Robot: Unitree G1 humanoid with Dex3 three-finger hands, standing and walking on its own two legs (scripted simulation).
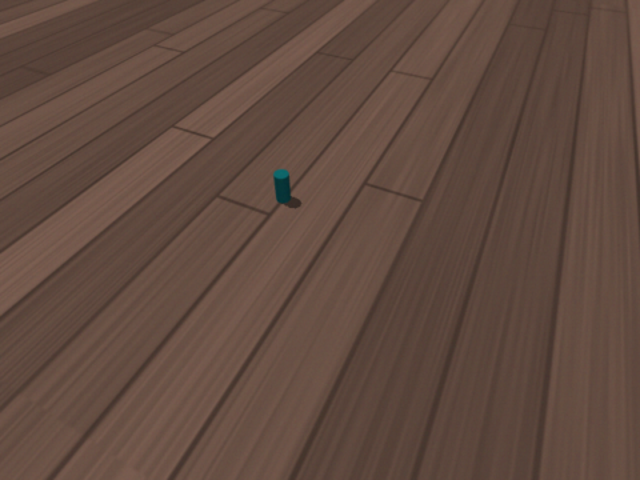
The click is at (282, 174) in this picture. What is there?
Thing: squat round
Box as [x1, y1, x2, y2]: [273, 169, 290, 202]
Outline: 279,169 276,170 273,174 276,199 279,202 286,202 290,199 288,172 286,170
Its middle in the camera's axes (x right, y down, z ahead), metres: -0.17 -0.26 +1.83
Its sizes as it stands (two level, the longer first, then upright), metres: 0.069 0.069 0.146
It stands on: the floor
